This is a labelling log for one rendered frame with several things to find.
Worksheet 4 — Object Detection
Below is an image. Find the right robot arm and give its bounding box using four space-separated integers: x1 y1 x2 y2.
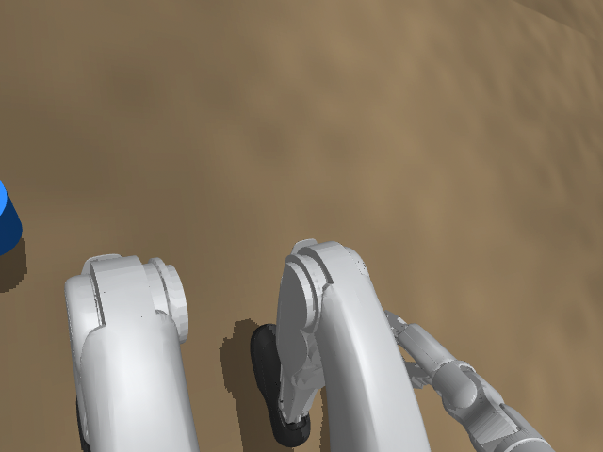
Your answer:
432 360 555 452

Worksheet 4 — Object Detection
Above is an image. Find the can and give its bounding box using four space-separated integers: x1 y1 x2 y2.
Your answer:
0 181 23 255

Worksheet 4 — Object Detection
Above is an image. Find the right robot foot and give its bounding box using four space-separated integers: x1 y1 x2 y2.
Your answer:
250 324 311 447

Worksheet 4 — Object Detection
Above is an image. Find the right robot hand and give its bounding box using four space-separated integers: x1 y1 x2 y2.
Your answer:
384 310 458 389

